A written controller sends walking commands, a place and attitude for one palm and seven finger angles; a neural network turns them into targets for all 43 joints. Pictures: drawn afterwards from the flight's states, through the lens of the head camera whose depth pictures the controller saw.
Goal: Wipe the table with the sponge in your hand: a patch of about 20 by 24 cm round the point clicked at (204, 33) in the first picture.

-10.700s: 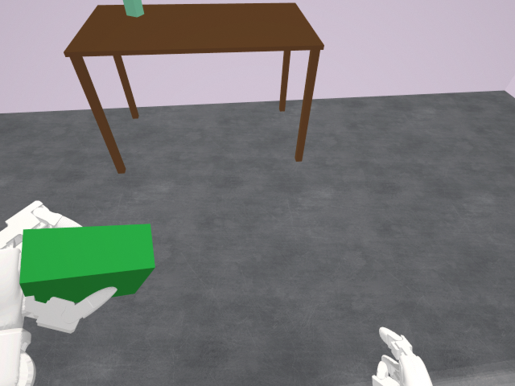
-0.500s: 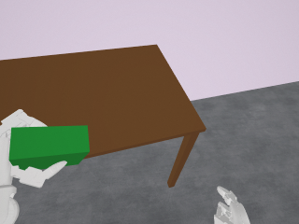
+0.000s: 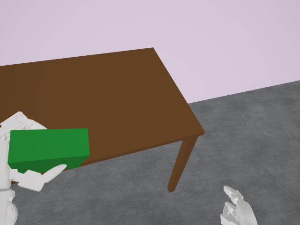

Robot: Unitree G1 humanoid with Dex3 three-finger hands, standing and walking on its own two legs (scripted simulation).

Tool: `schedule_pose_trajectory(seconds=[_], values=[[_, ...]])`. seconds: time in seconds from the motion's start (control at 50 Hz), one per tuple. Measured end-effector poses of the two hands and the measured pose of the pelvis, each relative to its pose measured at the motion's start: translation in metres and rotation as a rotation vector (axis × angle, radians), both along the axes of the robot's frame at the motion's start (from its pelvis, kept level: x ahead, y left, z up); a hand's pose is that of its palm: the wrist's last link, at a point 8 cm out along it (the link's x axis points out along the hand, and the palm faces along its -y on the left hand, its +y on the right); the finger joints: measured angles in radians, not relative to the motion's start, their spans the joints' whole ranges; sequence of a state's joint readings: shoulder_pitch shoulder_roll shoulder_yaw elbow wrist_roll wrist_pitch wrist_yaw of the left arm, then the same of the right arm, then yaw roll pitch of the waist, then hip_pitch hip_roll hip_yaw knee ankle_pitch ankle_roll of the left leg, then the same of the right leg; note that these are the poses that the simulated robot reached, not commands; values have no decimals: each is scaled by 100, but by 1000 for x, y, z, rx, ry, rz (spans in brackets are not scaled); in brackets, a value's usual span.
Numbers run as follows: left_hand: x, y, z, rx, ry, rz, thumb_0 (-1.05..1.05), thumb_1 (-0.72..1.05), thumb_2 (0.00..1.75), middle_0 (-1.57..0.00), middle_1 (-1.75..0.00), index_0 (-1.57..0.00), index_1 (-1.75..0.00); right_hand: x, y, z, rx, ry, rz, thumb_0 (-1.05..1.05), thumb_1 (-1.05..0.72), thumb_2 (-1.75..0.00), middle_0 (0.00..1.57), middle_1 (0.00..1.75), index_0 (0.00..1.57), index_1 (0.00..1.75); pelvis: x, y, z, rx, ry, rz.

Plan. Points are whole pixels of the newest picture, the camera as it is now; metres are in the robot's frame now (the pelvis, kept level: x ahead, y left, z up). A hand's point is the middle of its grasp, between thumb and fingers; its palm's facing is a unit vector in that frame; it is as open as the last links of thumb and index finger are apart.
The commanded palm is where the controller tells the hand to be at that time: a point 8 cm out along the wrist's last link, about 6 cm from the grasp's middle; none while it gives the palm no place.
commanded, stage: shuffle to correct the standing spot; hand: left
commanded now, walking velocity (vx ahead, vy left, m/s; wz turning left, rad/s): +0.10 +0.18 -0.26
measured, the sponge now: (61, 151) +0.23 +0.21 +0.14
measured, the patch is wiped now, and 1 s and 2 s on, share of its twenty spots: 0.00 0.00 0.00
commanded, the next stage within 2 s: come to a stop and stand still in 1.48 s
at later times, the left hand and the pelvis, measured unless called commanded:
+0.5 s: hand (21, 144) +0.22 +0.28 +0.16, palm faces +0.35 -0.84 -0.41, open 9.7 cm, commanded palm +0.17 +0.31 +0.18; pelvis +0.01 +0.04 -0.01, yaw -1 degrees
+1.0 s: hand (19, 144) +0.23 +0.29 +0.16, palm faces +0.36 -0.85 -0.38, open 9.7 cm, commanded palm +0.17 +0.32 +0.18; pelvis +0.00 +0.05 -0.01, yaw -2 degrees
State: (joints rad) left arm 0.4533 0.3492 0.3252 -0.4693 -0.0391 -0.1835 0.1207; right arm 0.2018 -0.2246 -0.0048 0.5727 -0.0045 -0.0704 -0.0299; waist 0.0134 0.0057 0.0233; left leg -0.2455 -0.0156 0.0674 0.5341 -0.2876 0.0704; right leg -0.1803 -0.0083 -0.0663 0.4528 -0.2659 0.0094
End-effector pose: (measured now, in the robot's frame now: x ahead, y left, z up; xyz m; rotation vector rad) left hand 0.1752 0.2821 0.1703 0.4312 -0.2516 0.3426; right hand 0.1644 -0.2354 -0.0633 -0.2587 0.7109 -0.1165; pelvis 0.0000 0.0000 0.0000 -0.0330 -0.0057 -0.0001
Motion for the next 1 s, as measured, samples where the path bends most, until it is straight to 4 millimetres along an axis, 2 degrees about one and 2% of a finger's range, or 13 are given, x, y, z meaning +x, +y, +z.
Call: schedule_pose_trajectory(seconds=[0.14, 0.26, 0.4, 0.66, 0.86, 1.0], values=[[18, 10, 5, 50, -18, -37, -1, -45, 100, -79, -134, -79, -134, 0, 9, -6, 13, 9, -36, 1, -90, -90, 20, 30, 21, 30, 9, 11, -5, 6, 2, -14], [24, 15, 5, 63, -25, -66, -1, -45, 100, -79, -134, -79, -134, 0, 21, -11, 31, 20, -50, 1, -90, -90, 20, 30, 21, 30, 13, 20, -8, 4, 3, -25], [20, 24, 7, 77, -26, -69, -1, -45, 100, -79, -134, -79, -134, -1, 33, -15, 46, 27, -46, 1, -90, -90, 20, 30, 21, 30, 13, 30, -9, -4, 0, -12], [4, 42, 3, 41, -32, -18, -1, -46, 100, -79, -134, -79, -134, -7, 49, -15, 45, 18, -25, 1, -90, -90, 20, 30, 21, 30, 2, 43, -9, -10, -14, -16], [10, 43, 2, 31, -28, -24, -1, -46, 100, -79, -134, -79, -134, -19, 50, -16, 37, 23, -50, 1, -90, -90, 20, 30, 21, 30, 0, 49, -7, -8, -16, -24], [14, 44, -2, 34, -43, -39, -1, -46, 100, -79, -134, -79, -134, -23, 44, -22, 22, 53, -82, 1, -90, -90, 20, 30, 21, 30, 3, 50, -13, 5, -8, -42]])
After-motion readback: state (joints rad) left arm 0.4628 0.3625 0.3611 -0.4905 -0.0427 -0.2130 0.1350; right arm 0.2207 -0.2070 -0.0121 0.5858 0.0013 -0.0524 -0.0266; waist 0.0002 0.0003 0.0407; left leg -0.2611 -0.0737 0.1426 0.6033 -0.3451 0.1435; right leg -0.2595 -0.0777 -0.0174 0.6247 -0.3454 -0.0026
